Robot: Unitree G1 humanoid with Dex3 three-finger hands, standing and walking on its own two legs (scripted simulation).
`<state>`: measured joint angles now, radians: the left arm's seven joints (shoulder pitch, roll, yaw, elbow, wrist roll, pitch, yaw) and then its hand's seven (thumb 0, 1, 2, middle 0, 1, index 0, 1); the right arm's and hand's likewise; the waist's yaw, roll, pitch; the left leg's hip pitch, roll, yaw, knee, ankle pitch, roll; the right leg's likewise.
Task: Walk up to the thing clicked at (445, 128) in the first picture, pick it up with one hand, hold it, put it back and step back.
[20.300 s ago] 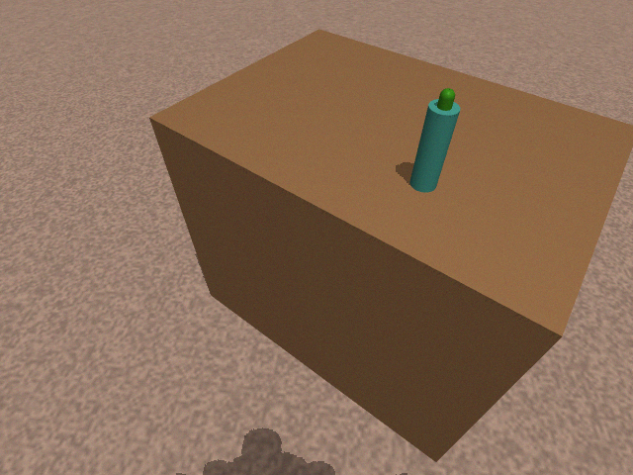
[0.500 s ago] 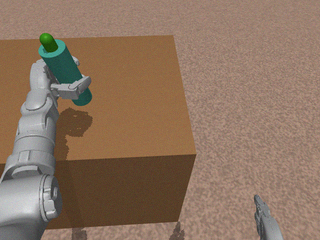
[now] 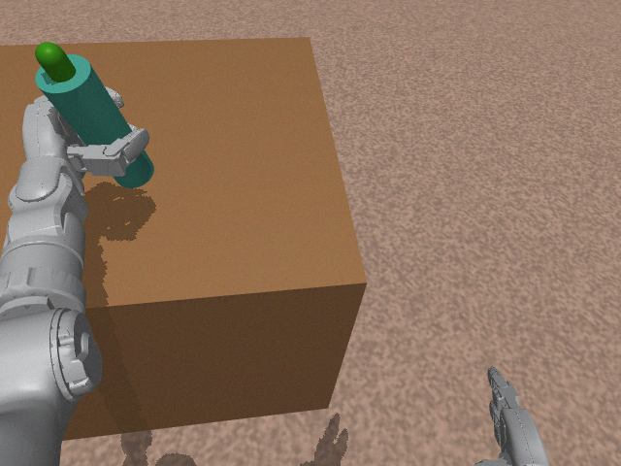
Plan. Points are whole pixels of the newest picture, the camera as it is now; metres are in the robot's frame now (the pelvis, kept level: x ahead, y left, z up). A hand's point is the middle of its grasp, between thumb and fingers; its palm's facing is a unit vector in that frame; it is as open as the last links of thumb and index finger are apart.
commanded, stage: lower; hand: left
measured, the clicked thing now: (98, 121) +0.49 +0.20 +0.18
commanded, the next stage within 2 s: loosen in 0.88 s
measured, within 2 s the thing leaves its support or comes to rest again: rests again in 1.22 s
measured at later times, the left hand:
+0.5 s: hand (127, 160) +0.52 +0.20 +0.10, palm faces +0.14 -0.99 -0.01, open 7.8 cm
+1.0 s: hand (133, 170) +0.52 +0.20 +0.08, palm faces +0.14 -0.99 -0.01, open 7.7 cm
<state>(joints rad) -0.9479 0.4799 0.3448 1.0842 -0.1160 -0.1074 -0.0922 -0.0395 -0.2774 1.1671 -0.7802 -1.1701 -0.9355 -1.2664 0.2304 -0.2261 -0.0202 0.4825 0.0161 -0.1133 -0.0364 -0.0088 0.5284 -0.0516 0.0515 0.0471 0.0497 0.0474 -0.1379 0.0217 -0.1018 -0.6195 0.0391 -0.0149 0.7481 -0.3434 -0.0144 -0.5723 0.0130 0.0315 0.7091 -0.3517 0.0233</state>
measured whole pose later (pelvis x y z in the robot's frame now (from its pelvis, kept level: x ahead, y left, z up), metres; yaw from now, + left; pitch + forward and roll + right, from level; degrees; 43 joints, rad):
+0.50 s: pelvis +0.01 +0.01 -0.02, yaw -1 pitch +17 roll -2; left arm -0.91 0.48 0.36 1.08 -0.08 -0.19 -0.07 -0.04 -0.27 1.15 -0.79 -1.15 -0.95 -1.24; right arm 0.28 -0.22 -0.02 0.31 -0.01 -0.06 0.00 -0.01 0.51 -0.06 0.05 0.05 0.05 0.05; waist -0.16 0.02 -0.12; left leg -0.78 0.05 -0.02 0.88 -0.41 -0.01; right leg -0.72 0.02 0.03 0.82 -0.40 0.03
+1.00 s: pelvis +0.00 +0.00 -0.03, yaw +0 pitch +20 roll -2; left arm -0.92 0.50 0.39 1.10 -0.07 -0.24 -0.08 -0.04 -0.27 1.15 -0.79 -1.15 -0.95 -1.24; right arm 0.31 -0.23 -0.02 0.18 -0.02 0.00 0.01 -0.01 0.51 -0.06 0.05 0.05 0.05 0.05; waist -0.18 0.02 -0.13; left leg -0.86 0.05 -0.03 0.96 -0.43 -0.01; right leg -0.81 0.03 0.02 0.90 -0.43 0.03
